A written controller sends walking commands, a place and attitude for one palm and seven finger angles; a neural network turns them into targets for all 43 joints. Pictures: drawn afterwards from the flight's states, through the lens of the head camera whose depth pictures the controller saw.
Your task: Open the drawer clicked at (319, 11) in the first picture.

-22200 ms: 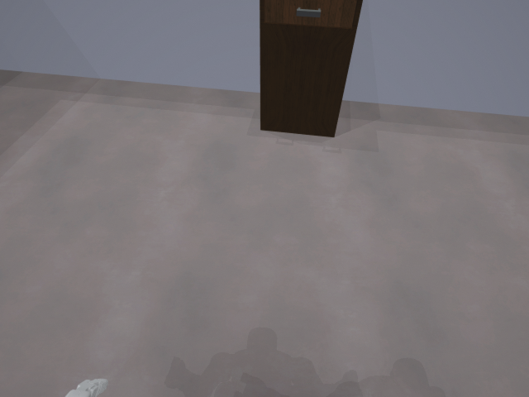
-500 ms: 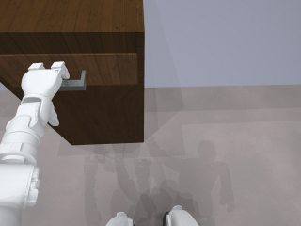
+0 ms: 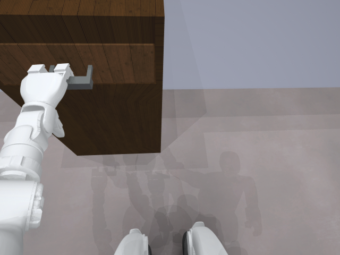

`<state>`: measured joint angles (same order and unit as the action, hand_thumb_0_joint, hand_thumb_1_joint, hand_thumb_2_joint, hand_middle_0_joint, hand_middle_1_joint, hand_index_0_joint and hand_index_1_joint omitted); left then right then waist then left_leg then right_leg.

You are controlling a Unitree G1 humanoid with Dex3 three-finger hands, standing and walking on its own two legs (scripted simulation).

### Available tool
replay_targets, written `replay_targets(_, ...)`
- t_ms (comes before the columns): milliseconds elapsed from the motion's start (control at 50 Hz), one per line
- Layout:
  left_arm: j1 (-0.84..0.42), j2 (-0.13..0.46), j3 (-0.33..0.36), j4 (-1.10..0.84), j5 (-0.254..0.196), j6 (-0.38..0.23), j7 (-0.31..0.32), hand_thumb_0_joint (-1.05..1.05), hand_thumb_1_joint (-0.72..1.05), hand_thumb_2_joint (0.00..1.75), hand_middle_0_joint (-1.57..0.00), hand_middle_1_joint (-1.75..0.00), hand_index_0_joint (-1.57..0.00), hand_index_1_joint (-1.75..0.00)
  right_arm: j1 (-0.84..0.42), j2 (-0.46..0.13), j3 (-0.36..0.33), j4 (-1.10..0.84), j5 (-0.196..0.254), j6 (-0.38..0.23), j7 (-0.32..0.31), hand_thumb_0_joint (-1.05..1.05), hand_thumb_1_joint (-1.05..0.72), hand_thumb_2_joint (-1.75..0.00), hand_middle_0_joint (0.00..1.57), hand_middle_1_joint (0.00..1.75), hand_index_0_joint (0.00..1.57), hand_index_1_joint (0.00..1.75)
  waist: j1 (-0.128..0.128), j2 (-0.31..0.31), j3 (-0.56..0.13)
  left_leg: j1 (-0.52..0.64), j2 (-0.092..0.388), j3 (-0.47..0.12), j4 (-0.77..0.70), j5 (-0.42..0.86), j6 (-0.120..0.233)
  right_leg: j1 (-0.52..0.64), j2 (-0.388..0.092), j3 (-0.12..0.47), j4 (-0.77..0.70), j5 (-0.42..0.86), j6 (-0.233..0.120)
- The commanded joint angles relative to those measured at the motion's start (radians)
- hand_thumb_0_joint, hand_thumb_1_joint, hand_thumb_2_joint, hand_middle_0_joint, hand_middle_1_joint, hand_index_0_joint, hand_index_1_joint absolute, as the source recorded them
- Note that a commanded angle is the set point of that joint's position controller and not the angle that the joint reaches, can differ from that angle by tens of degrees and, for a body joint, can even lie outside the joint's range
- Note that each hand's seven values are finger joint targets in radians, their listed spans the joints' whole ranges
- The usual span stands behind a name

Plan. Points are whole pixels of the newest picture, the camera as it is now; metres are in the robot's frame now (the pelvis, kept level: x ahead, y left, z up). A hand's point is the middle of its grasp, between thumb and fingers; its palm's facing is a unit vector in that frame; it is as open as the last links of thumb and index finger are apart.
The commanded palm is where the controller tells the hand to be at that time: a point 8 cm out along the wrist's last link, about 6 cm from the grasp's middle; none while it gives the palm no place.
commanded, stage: lower the fingers behind the handle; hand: left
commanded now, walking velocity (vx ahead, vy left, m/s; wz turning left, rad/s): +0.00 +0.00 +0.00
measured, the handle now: (70, 76) +0.54 +0.24 +0.02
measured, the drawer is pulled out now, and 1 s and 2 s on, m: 0.00 0.00 0.02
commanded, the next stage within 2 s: close the thumb around the handle in 0.44 s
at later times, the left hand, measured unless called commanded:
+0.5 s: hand (56, 102) +0.48 +0.27 +0.00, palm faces -0.08 -0.02 -1.00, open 14.0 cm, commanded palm +0.46 +0.25 +0.05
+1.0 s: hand (56, 101) +0.48 +0.27 +0.00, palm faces -0.09 -0.01 -1.00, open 8.4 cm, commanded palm +0.47 +0.25 +0.05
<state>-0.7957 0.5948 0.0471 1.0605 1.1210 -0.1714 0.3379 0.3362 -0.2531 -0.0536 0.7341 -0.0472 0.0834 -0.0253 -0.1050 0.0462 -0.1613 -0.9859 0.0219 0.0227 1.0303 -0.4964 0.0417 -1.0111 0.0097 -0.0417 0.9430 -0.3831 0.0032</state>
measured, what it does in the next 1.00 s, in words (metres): stands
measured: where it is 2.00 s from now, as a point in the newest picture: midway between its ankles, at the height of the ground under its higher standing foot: outside the picture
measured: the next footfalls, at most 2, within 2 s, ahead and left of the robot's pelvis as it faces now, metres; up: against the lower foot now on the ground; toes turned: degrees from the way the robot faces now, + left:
none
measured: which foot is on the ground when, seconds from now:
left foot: down 0.00-1.00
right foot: down 0.00-1.00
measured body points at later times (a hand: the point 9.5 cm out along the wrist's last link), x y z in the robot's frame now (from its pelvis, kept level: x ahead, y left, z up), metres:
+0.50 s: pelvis +0.00 +0.00 +0.00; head +0.14 +0.01 +0.43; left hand +0.47 +0.27 +0.05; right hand +0.01 -0.27 -0.12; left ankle -0.02 +0.09 -0.67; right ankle +0.02 -0.13 -0.67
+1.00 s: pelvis +0.00 +0.00 +0.00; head +0.14 +0.01 +0.43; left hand +0.48 +0.27 +0.05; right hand +0.02 -0.28 -0.13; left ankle -0.02 +0.09 -0.67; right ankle +0.02 -0.13 -0.67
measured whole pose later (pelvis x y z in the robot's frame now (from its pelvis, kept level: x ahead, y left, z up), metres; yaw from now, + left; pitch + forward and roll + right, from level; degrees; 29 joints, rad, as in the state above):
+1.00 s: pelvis +0.00 +0.00 +0.00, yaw +0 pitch +26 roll -3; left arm -0.80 0.59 0.03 1.06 1.11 -0.13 0.33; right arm 0.32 -0.25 -0.05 0.72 -0.04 0.09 -0.03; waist -0.10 0.05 -0.16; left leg -0.98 0.02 0.02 1.03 -0.50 0.04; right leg -1.00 0.01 -0.05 0.94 -0.39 0.00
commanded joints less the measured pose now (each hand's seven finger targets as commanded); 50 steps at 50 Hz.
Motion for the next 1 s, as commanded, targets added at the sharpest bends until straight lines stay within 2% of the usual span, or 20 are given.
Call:
replay_targets(0, -0.372, 0.213, 0.041, -0.176, -0.006, -0.009, 0.046, 0.0, -0.5, 0.3, -0.3, -1.2, -0.3, -1.2, 0.17, -0.183, -0.058, -0.033, -0.003, -0.01, -0.011, 0.0, -0.9, -0.9, 0.2, 0.3, 0.2, 0.3, -0.023, 0.088, -0.483, 0.358, -0.017, -0.057, -0.085, 0.53, -0.015, 0.219, 0.05, -0.004, -0.056, 0.309, -0.037)
replay_targets(120, -0.364, 0.193, 0.028, -0.201, -0.007, 0.027, 0.049, 0.0, -0.5, 0.3, -0.3, -1.2, -0.3, -1.2, 0.166, -0.184, -0.06, -0.032, 0.001, -0.002, -0.006, 0.0, -0.9, -0.9, 0.2, 0.3, 0.2, 0.3, -0.018, 0.101, -0.493, 0.413, -0.009, -0.066, -0.099, 0.559, -0.023, 0.212, 0.053, -0.014, -0.068, 0.292, -0.038)
replay_targets(160, -0.353, 0.166, 0.005, -0.17, -0.014, 0.041, 0.04, 0.0, -0.5, 0.3, -0.3, -1.2, -0.3, -1.2, 0.159, -0.181, -0.055, -0.036, 0.005, -0.002, -0.008, 0.0, -0.9, -0.9, 0.2, 0.3, 0.2, 0.3, -0.031, 0.076, -0.441, 0.389, -0.011, -0.059, -0.11, 0.507, -0.017, 0.213, 0.055, -0.015, -0.083, 0.272, -0.037)
replay_targets(200, -0.361, 0.206, 0.029, -0.188, -0.014, 0.03, 0.032, 0.0, -0.5, 0.3, -0.3, -1.2, -0.3, -1.2, 0.161, -0.184, -0.052, -0.036, 0.003, -0.003, -0.014, 0.0, -0.9, -0.9, 0.2, 0.3, 0.2, 0.3, -0.019, 0.076, -0.464, 0.389, -0.012, -0.062, -0.115, 0.515, -0.016, 0.235, 0.052, -0.012, -0.079, 0.281, -0.037)
replay_targets(240, -0.357, 0.164, 0.002, -0.203, -0.014, 0.023, 0.025, 0.0, -0.5, 0.3, -0.3, -1.2, -0.3, -1.2, 0.156, -0.176, -0.054, -0.04, 0.003, -0.006, -0.015, 0.0, -0.9, -0.9, 0.2, 0.3, 0.2, 0.3, -0.023, 0.097, -0.453, 0.41, -0.01, -0.059, -0.116, 0.535, -0.018, 0.222, 0.052, -0.015, -0.084, 0.282, -0.039)
replay_targets(280, -0.334, 0.177, 0.021, -0.186, -0.019, 0.016, 0.02, 0.0, -0.5, 0.3, -0.3, -1.2, -0.3, -1.2, 0.157, -0.18, -0.054, -0.037, 0.003, -0.005, -0.013, 0.0, -0.9, -0.9, 0.2, 0.3, 0.2, 0.3, -0.021, 0.064, -0.44, 0.402, -0.007, -0.065, -0.112, 0.542, -0.018, 0.219, 0.054, -0.015, -0.083, 0.28, -0.039)
replay_targets(340, -0.339, 0.141, -0.002, -0.222, -0.016, -0.004, 0.024, 0.0, -0.5, 0.3, -0.3, -1.2, -0.3, -1.2, 0.156, -0.174, -0.059, -0.042, 0.001, -0.011, -0.014, 0.0, -0.9, -0.9, 0.2, 0.3, 0.2, 0.3, -0.021, 0.096, -0.455, 0.421, -0.005, -0.068, -0.109, 0.554, -0.021, 0.201, 0.052, -0.016, -0.079, 0.274, -0.039)
replay_targets(380, -0.34, 0.16, 0.014, -0.205, -0.016, -0.003, 0.026, 0.0, -0.5, 0.3, -0.3, -1.2, -0.3, -1.2, 0.16, -0.178, -0.059, -0.035, 0.0, -0.009, -0.012, 0.0, -0.9, -0.9, 0.2, 0.3, 0.2, 0.3, -0.025, 0.078, -0.447, 0.419, -0.003, -0.07, -0.103, 0.566, -0.024, 0.194, 0.054, -0.016, -0.074, 0.278, -0.04)
replay_targets(400, -0.333, 0.132, -0.005, -0.205, -0.018, -0.005, 0.029, 0.0, -0.5, 0.3, -0.3, -1.2, -0.3, -1.2, 0.161, -0.173, -0.062, -0.038, -0.001, -0.011, -0.012, 0.0, -0.9, -0.9, 0.2, 0.3, 0.2, 0.3, -0.027, 0.078, -0.446, 0.409, -0.006, -0.064, -0.1, 0.561, -0.02, 0.201, 0.052, -0.015, -0.076, 0.286, -0.038)
replay_targets(460, -0.332, 0.186, 0.033, -0.204, -0.015, 0.0, 0.036, 0.0, -0.5, 0.3, -0.3, -1.2, -0.3, -1.2, 0.161, -0.181, -0.06, -0.032, 0.0, -0.007, -0.011, 0.0, -0.9, -0.9, 0.2, 0.3, 0.2, 0.3, -0.02, 0.066, -0.453, 0.385, -0.009, -0.061, -0.098, 0.547, -0.018, 0.222, 0.052, -0.01, -0.07, 0.303, -0.039)
replay_targets(500, -0.349, 0.146, -0.001, -0.21, -0.015, 0.003, 0.037, 0.0, -0.5, 0.3, -0.3, -1.2, -0.3, -1.2, 0.163, -0.175, -0.06, -0.036, -0.001, -0.007, -0.009, 0.0, -0.9, -0.9, 0.2, 0.3, 0.2, 0.3, -0.026, 0.094, -0.457, 0.402, -0.008, -0.063, -0.099, 0.58, -0.021, 0.213, 0.051, -0.014, -0.07, 0.307, -0.038)
replay_targets(520, -0.329, 0.168, 0.022, -0.196, -0.015, 0.008, 0.038, 0.0, -0.5, 0.3, -0.3, -1.2, -0.3, -1.2, 0.163, -0.179, -0.062, -0.029, 0.001, -0.004, -0.007, 0.0, -0.9, -0.9, 0.2, 0.3, 0.2, 0.3, -0.019, 0.081, -0.449, 0.4, -0.008, -0.061, -0.096, 0.57, -0.022, 0.211, 0.053, -0.012, -0.071, 0.303, -0.039)
replay_targets(580, -0.335, 0.204, 0.042, -0.192, -0.015, 0.017, 0.038, 0.0, -0.33, 0.37, -0.31, -1.22, -0.31, -1.22, 0.161, -0.184, -0.057, -0.033, 0.0, 0.001, -0.009, 0.0, -0.9, -0.9, 0.2, 0.3, 0.2, 0.3, -0.014, 0.069, -0.467, 0.373, -0.015, -0.055, -0.097, 0.559, -0.017, 0.246, 0.051, -0.006, -0.067, 0.326, -0.04)
replay_targets(640, -0.345, 0.159, 0.002, -0.193, -0.008, 0.023, 0.039, 0.0, -0.16, 0.44, -0.32, -1.24, -0.32, -1.24, 0.159, -0.176, -0.058, -0.037, 0.002, 0.003, -0.01, 0.0, -0.9, -0.9, 0.2, 0.3, 0.2, 0.3, -0.028, 0.083, -0.449, 0.391, -0.012, -0.056, -0.1, 0.569, -0.018, 0.228, 0.051, -0.01, -0.075, 0.32, -0.037)
replay_targets(780, -0.37, 0.193, 0.016, -0.165, -0.012, 0.029, 0.024, 0.0, 0.23, 0.61, -0.35, -1.28, -0.35, -1.28, 0.159, -0.181, -0.054, -0.036, 0.005, 0.002, -0.017, 0.0, -0.9, -0.9, 0.2, 0.3, 0.2, 0.3, -0.033, 0.049, -0.439, 0.355, -0.018, -0.053, -0.102, 0.504, -0.011, 0.241, 0.05, -0.004, -0.078, 0.306, -0.038)
replay_targets(800, -0.377, 0.175, -0.003, -0.172, -0.009, 0.024, 0.024, 0.0, 0.28, 0.64, -0.36, -1.28, -0.36, -1.28, 0.159, -0.177, -0.053, -0.041, 0.004, -0.001, -0.017, 0.0, -0.9, -0.9, 0.2, 0.3, 0.2, 0.3, -0.034, 0.083, -0.444, 0.366, -0.019, -0.052, -0.105, 0.504, -0.012, 0.232, 0.049, -0.006, -0.08, 0.299, -0.037)
replay_targets(860, -0.356, 0.161, -0.004, -0.174, -0.015, 0.021, 0.018, 0.0, 0.45, 0.71, -0.37, -1.3, -0.37, -1.3, 0.161, -0.175, -0.056, -0.041, 0.006, -0.003, -0.017, 0.0, -0.9, -0.9, 0.2, 0.3, 0.2, 0.3, -0.034, 0.069, -0.444, 0.376, -0.016, -0.051, -0.1, 0.518, -0.012, 0.23, 0.052, -0.006, -0.081, 0.305, -0.037)
replay_targets(920, -0.339, 0.203, 0.022, -0.139, -0.013, 0.017, 0.01, 0.0, 0.62, 0.78, -0.38, -1.32, -0.38, -1.32, 0.16, -0.181, -0.051, -0.038, 0.006, -0.002, -0.019, 0.0, -0.9, -0.9, 0.2, 0.3, 0.2, 0.3, -0.026, 0.046, -0.424, 0.327, -0.022, -0.048, -0.097, 0.474, -0.009, 0.239, 0.05, -0.001, -0.074, 0.294, -0.038)
replay_targets(940, -0.357, 0.179, -0.001, -0.152, -0.013, 0.013, 0.011, 0.0, 0.68, 0.8, -0.38, -1.33, -0.38, -1.33, 0.156, -0.177, -0.05, -0.046, 0.005, -0.005, -0.021, 0.0, -0.9, -0.9, 0.2, 0.3, 0.2, 0.3, -0.036, 0.056, -0.417, 0.324, -0.021, -0.046, -0.101, 0.462, -0.007, 0.235, 0.049, -0.003, -0.078, 0.289, -0.036)
replay_targets(980, -0.366, 0.214, 0.029, -0.171, -0.016, 0.004, 0.01, 0.0, 0.79, 0.85, -0.39, -1.34, -0.39, -1.34, 0.162, -0.181, -0.052, -0.04, 0.005, -0.006, -0.02, 0.0, -0.9, -0.9, 0.2, 0.3, 0.2, 0.3, -0.028, 0.06, -0.454, 0.336, -0.02, -0.048, -0.094, 0.483, -0.008, 0.243, 0.049, 0.0, -0.069, 0.303, -0.039)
